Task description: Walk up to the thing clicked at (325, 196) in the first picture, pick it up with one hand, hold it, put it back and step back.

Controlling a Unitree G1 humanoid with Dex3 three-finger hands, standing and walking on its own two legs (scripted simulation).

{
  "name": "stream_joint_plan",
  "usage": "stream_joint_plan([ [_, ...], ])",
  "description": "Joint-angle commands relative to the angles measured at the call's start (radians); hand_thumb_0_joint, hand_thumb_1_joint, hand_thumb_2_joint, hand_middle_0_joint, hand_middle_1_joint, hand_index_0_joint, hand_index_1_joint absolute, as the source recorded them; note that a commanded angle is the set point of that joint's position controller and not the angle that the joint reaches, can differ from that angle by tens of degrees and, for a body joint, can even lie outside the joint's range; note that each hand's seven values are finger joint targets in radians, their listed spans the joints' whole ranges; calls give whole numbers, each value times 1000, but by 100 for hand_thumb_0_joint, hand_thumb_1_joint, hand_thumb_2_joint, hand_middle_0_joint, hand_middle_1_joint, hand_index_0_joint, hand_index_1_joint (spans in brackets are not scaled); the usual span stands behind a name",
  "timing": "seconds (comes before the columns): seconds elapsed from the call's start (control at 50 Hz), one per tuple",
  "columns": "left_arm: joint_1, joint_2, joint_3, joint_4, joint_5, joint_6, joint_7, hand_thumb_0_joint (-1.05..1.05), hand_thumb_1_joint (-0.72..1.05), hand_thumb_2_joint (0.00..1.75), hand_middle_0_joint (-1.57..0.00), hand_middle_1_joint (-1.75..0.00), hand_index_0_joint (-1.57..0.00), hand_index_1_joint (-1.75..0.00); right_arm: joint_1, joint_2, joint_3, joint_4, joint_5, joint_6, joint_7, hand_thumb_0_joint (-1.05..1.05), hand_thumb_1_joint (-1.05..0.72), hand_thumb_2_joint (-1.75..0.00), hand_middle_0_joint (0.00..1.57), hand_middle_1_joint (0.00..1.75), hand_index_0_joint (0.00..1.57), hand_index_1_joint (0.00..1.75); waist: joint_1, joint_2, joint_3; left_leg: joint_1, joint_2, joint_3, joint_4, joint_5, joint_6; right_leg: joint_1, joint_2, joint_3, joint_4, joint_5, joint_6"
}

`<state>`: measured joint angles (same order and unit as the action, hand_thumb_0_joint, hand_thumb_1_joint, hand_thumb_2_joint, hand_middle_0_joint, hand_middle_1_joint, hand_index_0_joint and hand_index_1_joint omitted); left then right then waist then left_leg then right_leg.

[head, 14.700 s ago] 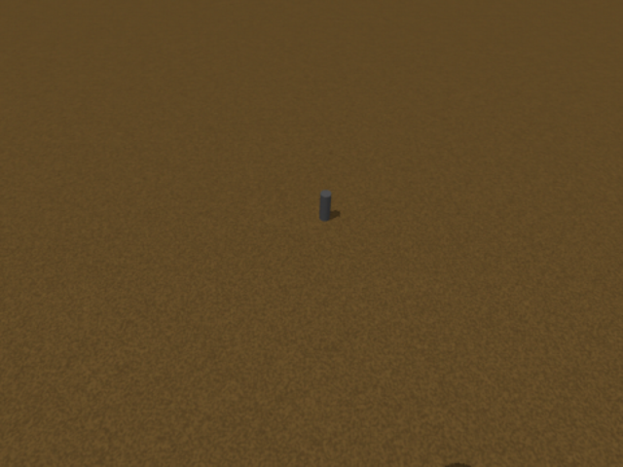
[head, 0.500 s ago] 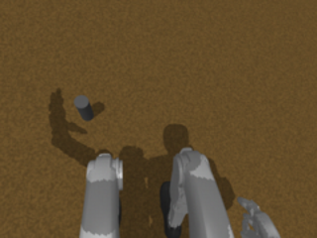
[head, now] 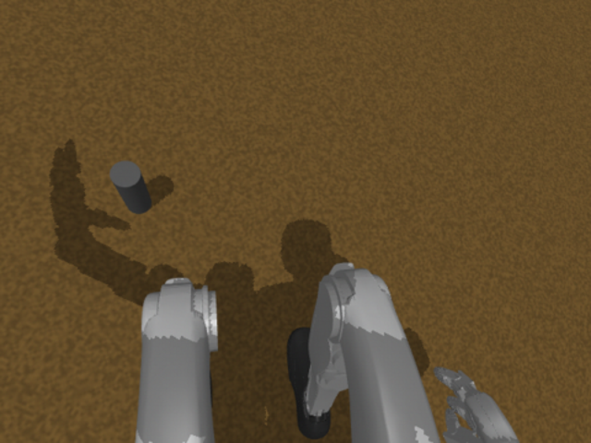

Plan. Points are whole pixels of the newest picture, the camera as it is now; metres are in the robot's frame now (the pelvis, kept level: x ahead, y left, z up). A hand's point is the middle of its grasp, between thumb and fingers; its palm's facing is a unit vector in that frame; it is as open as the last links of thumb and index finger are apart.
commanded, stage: approach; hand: left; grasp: from the side
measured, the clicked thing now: (133, 189) +0.52 +0.23 -0.30
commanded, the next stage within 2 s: close in in 0.64 s
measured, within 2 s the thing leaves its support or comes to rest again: neither
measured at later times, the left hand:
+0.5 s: hand out of the picture +0.46 +0.37 -0.12, palm faces +0.16 -0.99 +0.04, open 17.6 cm
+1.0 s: hand (107, 195) +0.48 +0.26 -0.24, palm faces +0.17 -0.98 +0.08, open 17.7 cm
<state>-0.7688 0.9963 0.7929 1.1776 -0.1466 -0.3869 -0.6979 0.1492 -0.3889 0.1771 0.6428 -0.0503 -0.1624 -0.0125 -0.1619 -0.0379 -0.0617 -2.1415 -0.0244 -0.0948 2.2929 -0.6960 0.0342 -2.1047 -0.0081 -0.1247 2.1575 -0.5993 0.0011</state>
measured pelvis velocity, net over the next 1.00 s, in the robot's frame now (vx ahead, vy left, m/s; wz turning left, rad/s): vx -0.02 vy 0.01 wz -0.15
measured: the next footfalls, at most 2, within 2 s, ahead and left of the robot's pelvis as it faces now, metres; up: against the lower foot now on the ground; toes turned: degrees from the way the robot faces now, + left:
none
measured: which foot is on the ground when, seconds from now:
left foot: down 0.00-1.00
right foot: down 0.00-1.00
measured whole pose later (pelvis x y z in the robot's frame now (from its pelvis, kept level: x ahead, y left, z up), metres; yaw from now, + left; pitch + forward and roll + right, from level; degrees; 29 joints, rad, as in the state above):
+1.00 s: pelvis -0.02 +0.01 -0.08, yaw -9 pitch +15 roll -18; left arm -0.79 1.02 0.64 1.57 -0.14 -0.99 -0.32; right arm -0.11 -0.42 0.56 0.51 -0.29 -0.04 0.06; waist -0.33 -0.28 0.29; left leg -2.19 0.00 -0.29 2.62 -0.73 0.05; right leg -2.09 0.05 -0.29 2.32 -0.54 0.05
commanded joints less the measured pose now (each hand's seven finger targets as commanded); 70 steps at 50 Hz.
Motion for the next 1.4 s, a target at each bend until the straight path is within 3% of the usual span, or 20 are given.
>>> stream_joint_plan([
  [0.0,-223,438,49,-212,-28,-54,-2,0,-47,6,-4,-5,-3,-5,141,-255,-82,-41,2,-14,-16,0,-89,-90,20,30,20,30,40,349,-631,466,22,0,-330,148,-11,317,25,-8,-171,73,-48],
  [0.06,-234,449,58,-240,-23,-54,-3,0,-47,11,-6,-9,-3,-12,146,-266,-86,-44,2,-11,-15,0,-91,-90,20,30,20,30,37,387,-645,507,25,-21,-343,174,-19,290,23,-16,-149,92,-52],
  [0.1,-237,413,32,-202,-27,-55,-9,0,-52,1,-7,-5,-5,-6,137,-268,-81,-39,2,-9,-17,0,-89,-90,20,30,20,30,15,383,-585,500,30,-40,-340,145,-19,233,24,-24,-143,73,-50],
  [0.18,-252,323,-19,-98,-55,-107,-16,0,-53,0,-7,-5,-5,-6,117,-263,-56,-43,-4,-18,-10,0,-89,-90,20,30,20,30,-45,278,-447,385,31,-60,-302,16,-7,181,31,-38,-151,-14,-39],
  [0.22,-244,360,4,-64,-68,-141,-8,0,-54,0,-7,-5,-6,-6,98,-274,-40,-67,-10,-22,-6,0,-89,-90,20,30,20,30,-38,257,-451,353,28,-55,-275,30,-6,208,35,-39,-139,-2,-37],
  [0.28,-222,284,-53,42,-74,-173,0,0,-56,1,-6,-7,-6,-7,89,-277,-8,-78,-25,-18,2,0,-88,-89,20,30,20,30,-69,259,-435,357,30,-60,-242,77,-12,218,39,-54,-120,35,-37],
  [0.38,-245,326,-68,76,-38,-247,56,0,-59,4,-6,-7,-5,-8,71,-302,26,-87,-62,6,14,0,-88,-90,20,30,20,30,-80,309,-440,393,40,-70,-195,126,-25,224,44,-71,-77,75,-39],
  [0.42,-286,400,-34,5,-25,-301,87,0,-60,5,-6,-8,-5,-9,57,-308,44,-91,-82,20,20,0,-89,-90,20,30,20,30,-71,366,-476,436,46,-75,-181,169,-34,239,45,-76,-56,100,-40],
  [0.48,-301,441,-2,-24,-21,-374,126,0,-55,7,-5,-9,-4,-10,30,-319,72,-84,-113,41,27,0,-89,-90,20,30,20,30,-84,443,-504,489,56,-84,-157,233,-47,267,47,-87,-24,139,-37],
  [0.52,-261,386,-35,45,-15,-412,143,0,-58,8,-5,-10,-4,-11,5,-321,97,-76,-131,56,34,0,-91,-90,20,30,20,30,-109,448,-467,497,61,-97,-144,239,-53,254,48,-101,-7,139,-37],
  [0.58,-279,446,-22,11,6,-465,172,0,-56,8,-5,-10,-4,-11,-27,-347,118,-70,-162,77,32,0,-91,-91,20,30,20,30,-115,535,-450,552,74,-121,-132,296,-68,220,48,-116,24,164,-39],
  [0.64,-231,356,-67,97,4,-496,195,0,-57,9,-5,-11,-4,-11,-59,-355,148,-89,-185,92,41,0,-92,-91,20,30,20,30,-157,495,-409,524,79,-126,-103,307,-68,250,56,-139,24,186,-35],
  [0.72,-226,281,-143,194,-5,-536,222,0,-58,8,-5,-10,-4,-10,-112,-369,191,-105,-204,103,44,0,-92,-91,20,30,20,30,-216,411,-312,435,85,-151,-76,215,-57,266,64,-168,19,164,-23],
  [0.78,-216,299,-148,224,-20,-580,254,0,-61,0,-7,-8,-7,-7,-142,-381,217,-114,-215,110,47,0,-94,-91,20,30,20,30,-224,364,-284,364,84,-155,-48,152,-43,296,74,-178,18,143,-14],
  [0.84,-216,309,-135,231,-34,-631,300,0,-61,0,-6,-8,-7,-7,-165,-397,243,-122,-227,119,51,0,-94,-91,20,30,20,30,-232,365,-285,383,89,-178,-39,172,-49,324,79,-198,32,164,-9],
  [0.96,-216,318,-136,242,1,-701,430,0,-61,3,-6,-7,-6,-7,-209,-406,272,-126,-261,147,58,0,-93,-91,20,30,20,30,-238,432,-205,389,101,-200,-47,143,-63,304,85,-211,47,149,-7],
  [1.04,-223,269,-192,256,32,-729,484,0,-61,6,-5,-7,-4,-7,-236,-403,283,-134,-287,172,64,0,-93,-91,20,30,20,30,-270,436,-141,365,108,-218,-52,131,-65,289,87,-219,56,150,-5],
  [1.16,-233,196,-256,288,37,-745,518,0,-60,5,-4,-7,-4,-7,-239,-414,289,-134,-303,195,74,0,-93,-91,20,30,20,30,-311,385,-133,362,105,-253,-51,96,-60,280,90,-238,55,152,4],
  [1.24,-247,172,-269,302,25,-758,557,0,-61,9,-7,-11,-8,-11,-244,-405,304,-133,-310,203,81,0,-93,-91,20,30,20,30,-309,338,-152,340,96,-251,-26,106,-51,310,95,-237,44,171,9],
  [1.38,-248,195,-285,312,63,-793,624,0,-54,15,-8,-14,-8,-14,-251,-393,314,-130,-322,223,92,0,-92,-91,20,30,20,30,-302,363,-134,324,95,-236,-18,104,-52,333,104,-234,37,173,5],
])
